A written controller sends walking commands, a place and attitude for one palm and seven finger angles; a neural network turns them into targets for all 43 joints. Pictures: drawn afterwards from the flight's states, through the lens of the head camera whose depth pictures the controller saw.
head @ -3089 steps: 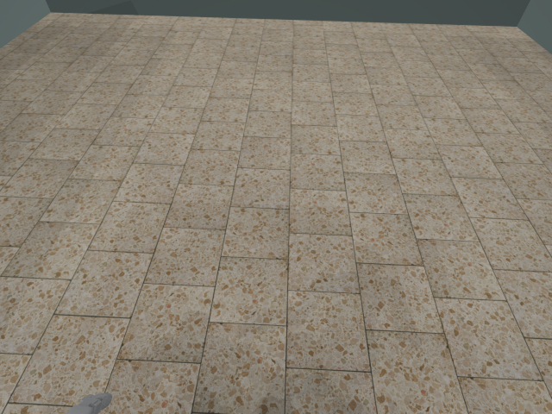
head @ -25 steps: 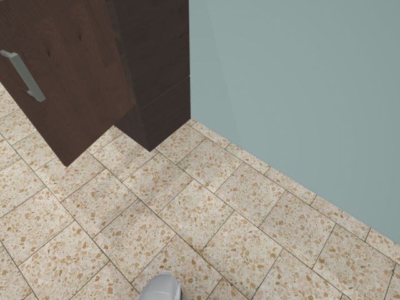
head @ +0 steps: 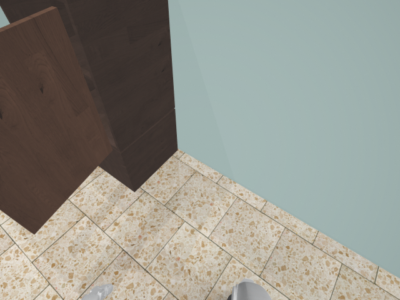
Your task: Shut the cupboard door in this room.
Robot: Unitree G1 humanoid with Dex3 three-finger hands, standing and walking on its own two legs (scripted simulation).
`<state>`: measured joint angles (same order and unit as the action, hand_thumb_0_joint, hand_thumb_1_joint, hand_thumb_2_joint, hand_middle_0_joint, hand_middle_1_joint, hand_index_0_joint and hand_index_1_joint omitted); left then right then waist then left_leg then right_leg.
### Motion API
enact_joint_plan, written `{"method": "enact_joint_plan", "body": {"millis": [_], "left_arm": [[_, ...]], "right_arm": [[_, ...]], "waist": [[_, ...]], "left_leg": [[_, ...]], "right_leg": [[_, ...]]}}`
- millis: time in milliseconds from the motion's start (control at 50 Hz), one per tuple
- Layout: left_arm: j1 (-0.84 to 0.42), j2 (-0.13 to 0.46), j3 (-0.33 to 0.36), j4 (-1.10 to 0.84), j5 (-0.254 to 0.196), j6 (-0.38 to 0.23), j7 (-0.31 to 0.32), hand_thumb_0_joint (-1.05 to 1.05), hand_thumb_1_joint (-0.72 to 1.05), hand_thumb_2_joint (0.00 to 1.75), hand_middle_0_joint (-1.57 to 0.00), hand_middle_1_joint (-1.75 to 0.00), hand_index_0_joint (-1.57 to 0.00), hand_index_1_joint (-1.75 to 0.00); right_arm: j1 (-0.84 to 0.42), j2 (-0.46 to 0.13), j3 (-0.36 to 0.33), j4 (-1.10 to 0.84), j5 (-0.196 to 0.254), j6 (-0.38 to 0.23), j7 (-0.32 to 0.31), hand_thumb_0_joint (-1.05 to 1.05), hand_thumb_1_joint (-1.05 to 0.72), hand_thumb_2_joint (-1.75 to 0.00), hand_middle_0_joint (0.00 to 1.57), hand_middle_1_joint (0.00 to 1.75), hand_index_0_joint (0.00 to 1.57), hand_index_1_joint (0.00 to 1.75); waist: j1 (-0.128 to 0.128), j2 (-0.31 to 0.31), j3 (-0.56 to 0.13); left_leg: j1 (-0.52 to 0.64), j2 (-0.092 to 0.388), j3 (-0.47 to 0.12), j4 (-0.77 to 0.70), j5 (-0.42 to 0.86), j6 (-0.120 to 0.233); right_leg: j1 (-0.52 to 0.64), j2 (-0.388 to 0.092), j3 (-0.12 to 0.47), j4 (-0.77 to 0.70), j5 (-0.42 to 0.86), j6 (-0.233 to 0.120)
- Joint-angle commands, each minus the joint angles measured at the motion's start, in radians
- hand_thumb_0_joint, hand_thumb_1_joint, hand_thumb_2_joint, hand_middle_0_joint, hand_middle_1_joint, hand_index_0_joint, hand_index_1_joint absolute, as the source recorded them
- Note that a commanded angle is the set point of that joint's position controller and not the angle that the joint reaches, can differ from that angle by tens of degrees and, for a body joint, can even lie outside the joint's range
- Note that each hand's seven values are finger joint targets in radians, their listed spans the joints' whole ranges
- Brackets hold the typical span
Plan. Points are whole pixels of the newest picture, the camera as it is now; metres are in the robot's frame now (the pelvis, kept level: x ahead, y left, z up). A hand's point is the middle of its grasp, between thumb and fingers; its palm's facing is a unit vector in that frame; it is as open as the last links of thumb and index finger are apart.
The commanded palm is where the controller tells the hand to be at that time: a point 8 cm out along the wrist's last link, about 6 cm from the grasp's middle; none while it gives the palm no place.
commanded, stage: turn to face it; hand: left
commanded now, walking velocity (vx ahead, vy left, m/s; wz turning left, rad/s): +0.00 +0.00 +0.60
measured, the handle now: out of the picture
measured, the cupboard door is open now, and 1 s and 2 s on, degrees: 100 100 100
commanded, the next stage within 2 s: take the last steps up to it in 1.20 s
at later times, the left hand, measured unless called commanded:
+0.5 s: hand out of the picture +0.10 +0.22 -0.18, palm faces +0.34 -0.91 -0.23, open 7.3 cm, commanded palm none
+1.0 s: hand out of the picture +0.11 +0.25 -0.16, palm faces +0.52 -0.81 -0.27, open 7.4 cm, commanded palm none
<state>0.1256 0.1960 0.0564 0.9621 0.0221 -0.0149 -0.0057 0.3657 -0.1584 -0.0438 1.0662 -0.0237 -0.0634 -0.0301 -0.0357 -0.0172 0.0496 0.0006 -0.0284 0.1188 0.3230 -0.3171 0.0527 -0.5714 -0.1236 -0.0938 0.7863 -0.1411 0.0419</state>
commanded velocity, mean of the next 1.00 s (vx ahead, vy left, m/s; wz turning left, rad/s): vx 0.00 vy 0.00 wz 0.55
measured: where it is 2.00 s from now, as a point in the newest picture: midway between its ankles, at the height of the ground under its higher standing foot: outside the picture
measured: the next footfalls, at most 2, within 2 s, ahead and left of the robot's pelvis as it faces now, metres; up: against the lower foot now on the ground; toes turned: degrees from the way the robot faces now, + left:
right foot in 0.10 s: +0.17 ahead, -0.13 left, +0.00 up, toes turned -6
left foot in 0.52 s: +0.12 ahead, +0.13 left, +0.00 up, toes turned +24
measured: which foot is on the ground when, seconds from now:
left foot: down 0.00-0.10, up 0.12-0.50, down 0.52-1.00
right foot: up 0.00-0.08, down 0.10-0.52, up 0.54-1.00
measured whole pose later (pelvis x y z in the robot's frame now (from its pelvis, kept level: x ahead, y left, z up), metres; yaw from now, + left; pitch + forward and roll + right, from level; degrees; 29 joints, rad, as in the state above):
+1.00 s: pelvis +0.12 +0.02 +0.00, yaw +31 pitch +1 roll +0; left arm 0.13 0.22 0.06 0.91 0.00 0.04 0.02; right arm 0.22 -0.19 -0.05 0.94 -0.03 0.04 -0.01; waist -0.03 0.03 0.08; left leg -0.28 -0.07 -0.10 0.49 -0.22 0.04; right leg -0.38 -0.04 -0.02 0.78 -0.43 0.10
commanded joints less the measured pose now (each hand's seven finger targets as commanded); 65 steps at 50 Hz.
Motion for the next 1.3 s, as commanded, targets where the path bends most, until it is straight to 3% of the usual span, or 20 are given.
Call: {"method": "enact_joint_plan", "body": {"millis": [0,40,60,80,120,200,260,400,460,480,500,520,640,860,980,1020,1040,1060,1140,1280], "left_arm": [[0.027,0.041,-0.005,-0.064,-0.005,-0.024,0.001,0.0,0.9,0.9,-0.2,-0.3,-0.2,-0.3],[0.168,0.093,0.012,-0.033,-0.005,-0.039,0.006,0.0,0.9,0.9,-0.2,-0.3,-0.2,-0.3],[0.267,0.178,0.034,-0.006,0.003,-0.054,0.017,0.0,0.9,0.9,-0.2,-0.3,-0.2,-0.3],[0.349,0.257,0.051,0.014,-0.007,-0.056,0.019,0.0,0.9,0.9,-0.2,-0.3,-0.2,-0.3],[0.218,0.187,0.033,-0.03,-0.012,-0.037,0.035,0.0,0.9,0.9,-0.2,-0.3,-0.2,-0.3],[0.051,0.108,0.02,-0.077,-0.008,-0.026,0.044,0.0,0.9,0.9,-0.2,-0.3,-0.2,-0.3],[0.039,0.112,0.03,-0.081,0.0,-0.014,0.043,0.0,0.9,0.9,-0.2,-0.3,-0.2,-0.3],[0.098,0.172,0.062,-0.073,0.012,0.009,0.037,0.0,0.9,0.9,-0.2,-0.3,-0.2,-0.3],[0.106,0.195,0.067,-0.081,0.002,0.021,0.027,0.0,0.9,0.9,-0.2,-0.3,-0.2,-0.3],[0.116,0.172,0.062,-0.089,-0.005,0.029,0.023,0.0,0.9,0.9,-0.2,-0.3,-0.2,-0.3],[0.092,0.093,0.042,-0.127,-0.011,0.033,0.013,0.0,0.9,0.9,-0.2,-0.3,-0.2,-0.3],[0.017,0.102,0.03,-0.161,-0.003,0.034,0.019,0.0,0.9,0.9,-0.2,-0.3,-0.2,-0.3],[0.085,0.128,0.043,-0.079,-0.007,0.041,0.013,0.0,0.9,0.9,-0.2,-0.3,-0.2,-0.3],[-0.004,0.119,0.027,-0.13,-0.018,0.042,0.027,0.0,0.9,0.9,-0.2,-0.3,-0.2,-0.3],[0.069,0.106,0.021,-0.115,-0.027,0.024,0.034,0.0,0.9,0.9,-0.2,-0.3,-0.2,-0.3],[0.141,0.161,0.031,-0.1,-0.018,0.002,0.041,0.0,0.9,0.9,-0.2,-0.3,-0.2,-0.3],[0.163,0.248,0.048,-0.098,-0.003,-0.003,0.047,0.0,0.9,0.9,-0.2,-0.3,-0.2,-0.3],[0.163,0.259,0.047,-0.107,-0.007,0.003,0.045,0.0,0.9,0.9,-0.2,-0.3,-0.2,-0.3],[0.023,0.149,0.031,-0.137,-0.01,0.0,0.046,0.0,0.9,0.9,-0.2,-0.3,-0.2,-0.3],[0.18,0.165,0.036,-0.083,0.0,-0.006,0.041,0.0,0.9,0.9,-0.2,-0.3,-0.2,-0.3]], "right_arm": [[0.064,-0.137,-0.025,-0.022,0.006,0.003,-0.003,0.0,-0.9,-0.9,0.2,0.3,0.2,0.3],[0.026,-0.149,-0.029,-0.033,0.02,0.01,-0.001,0.0,-0.9,-0.9,0.2,0.3,0.2,0.3],[0.047,-0.114,-0.03,-0.042,0.03,0.011,0.004,0.0,-0.9,-0.9,0.2,0.3,0.2,0.3],[0.099,-0.094,-0.032,-0.06,0.038,0.019,0.002,0.0,-0.9,-0.9,0.2,0.3,0.2,0.3],[0.035,-0.073,-0.033,-0.065,0.032,0.044,0.001,0.0,-0.9,-0.9,0.2,0.3,0.2,0.3],[0.024,-0.055,-0.041,-0.066,0.013,0.098,0.03,0.0,-0.9,-0.9,0.2,0.3,0.2,0.3],[0.001,-0.045,-0.041,-0.08,0.006,0.116,0.039,0.0,-0.9,-0.9,0.2,0.3,0.2,0.3],[-0.167,-0.064,-0.044,-0.177,0.008,0.1,0.053,0.0,-0.9,-0.9,0.2,0.3,0.2,0.3],[-0.126,-0.109,-0.052,-0.184,0.005,0.088,0.054,0.0,-0.9,-0.9,0.2,0.3,0.2,0.3],[-0.077,-0.169,-0.065,-0.177,0.004,0.079,0.054,0.0,-0.9,-0.9,0.2,0.3,0.2,0.3],[-0.026,-0.294,-0.095,-0.186,-0.001,0.071,0.047,0.0,-0.9,-0.9,0.2,0.3,0.2,0.3],[0.006,-0.331,-0.095,-0.174,0.005,0.074,0.034,0.0,-0.9,-0.9,0.2,0.3,0.2,0.3],[-0.171,-0.229,-0.052,-0.217,0.009,0.059,0.005,0.0,-0.9,-0.9,0.2,0.3,0.2,0.3],[-0.101,-0.234,-0.065,-0.189,0.003,0.076,0.009,0.0,-0.9,-0.9,0.2,0.3,0.2,0.3],[-0.144,-0.224,-0.066,-0.19,0.005,0.085,0.011,0.0,-0.9,-0.9,0.2,0.3,0.2,0.3],[-0.155,-0.174,-0.059,-0.194,0.02,0.08,0.02,0.0,-0.9,-0.9,0.2,0.3,0.2,0.3],[-0.155,-0.115,-0.052,-0.213,0.026,0.078,0.024,0.0,-0.9,-0.9,0.2,0.3,0.2,0.3],[-0.167,-0.165,-0.068,-0.216,0.014,0.091,0.02,0.0,-0.9,-0.9,0.2,0.3,0.2,0.3],[-0.127,-0.151,-0.069,-0.148,0.002,0.12,0.039,0.0,-0.9,-0.9,0.2,0.3,0.2,0.3],[-0.21,-0.123,-0.048,-0.15,0.006,0.115,0.039,0.0,-0.9,-0.9,0.2,0.3,0.2,0.3]], "waist": [[0.028,0.129,0.008],[0.112,0.088,-0.075],[0.143,-0.081,-0.186],[0.138,-0.211,-0.325],[0.108,-0.08,-0.168],[0.017,-0.131,-0.09],[0.009,-0.155,-0.063],[0.065,-0.168,-0.028],[0.025,-0.087,-0.071],[-0.005,0.055,-0.107],[-0.043,0.408,-0.106],[-0.062,0.345,-0.135],[0.035,0.148,-0.102],[-0.005,0.133,-0.089],[0.035,0.163,-0.12],[0.075,0.025,-0.158],[0.083,-0.26,-0.153],[0.087,-0.198,-0.118],[0.016,-0.151,-0.006],[0.077,-0.167,-0.033]], "left_leg": [[-0.049,0.244,-0.172,0.095,0.942,0.076],[-0.141,0.204,-0.174,0.307,0.82,0.024],[-0.35,0.103,-0.116,0.582,0.471,-0.029],[-0.469,-0.026,-0.084,0.896,-0.313,-0.073],[-0.506,0.063,-0.159,1.036,-0.253,-0.073],[-0.48,0.115,-0.139,0.982,-0.094,-0.099],[-0.45,0.117,-0.085,0.813,-0.07,-0.113],[-0.41,0.101,-0.021,0.494,-0.111,-0.103],[-0.248,0.065,0.007,0.266,0.036,-0.093],[-0.131,0.121,-0.101,0.12,0.098,-0.065],[-0.056,0.395,-0.512,-0.002,0.357,0.053],[-0.053,0.48,-0.59,-0.013,0.536,0.149],[-0.103,0.257,-0.31,0.034,0.57,0.088],[-0.078,0.26,-0.468,0.04,0.493,0.141],[-0.216,0.204,-0.494,0.119,0.544,0.103],[-0.405,0.111,-0.419,0.265,0.3,0.01],[-0.569,-0.049,-0.206,0.485,-0.139,-0.078],[-0.543,-0.038,-0.209,0.688,-0.308,-0.087],[-0.542,0.032,-0.203,0.907,-0.081,-0.105],[-0.494,0.035,-0.129,0.649,-0.117,-0.124]], "right_leg": [[0.176,0.08,-0.05,-0.158,-0.028,-0.012],[0.437,0.051,-0.022,-0.304,0.151,-0.018],[0.705,-0.166,0.159,-0.287,0.578,-0.099],[0.827,-0.441,0.371,-0.289,1.01,-0.227],[0.61,-0.383,0.238,-0.371,0.771,-0.249],[0.331,-0.264,0.04,-0.477,0.25,-0.141],[0.276,-0.241,-0.033,-0.511,0.06,-0.128],[0.332,-0.291,-0.055,-0.441,-0.005,-0.143],[0.3,-0.264,-0.125,-0.265,0.001,-0.081],[0.21,-0.213,-0.149,-0.092,-0.076,-0.034],[-0.049,-0.044,-0.159,0.185,-0.506,0.058],[-0.096,-0.013,-0.014,0.323,-0.547,0.049],[-0.045,0.005,0.071,0.426,-0.215,0.065],[0.028,0.053,0.092,0.139,-0.297,0.071],[0.309,0.111,0.06,-0.189,-0.184,0.038],[0.579,-0.017,0.165,-0.448,0.016,0.001],[0.649,-0.287,0.423,-0.483,0.186,-0.113],[0.502,-0.385,0.452,-0.484,0.26,-0.206],[0.354,-0.196,0.197,-0.488,0.116,-0.15],[0.48,-0.183,0.134,-0.457,0.274,-0.164]]}}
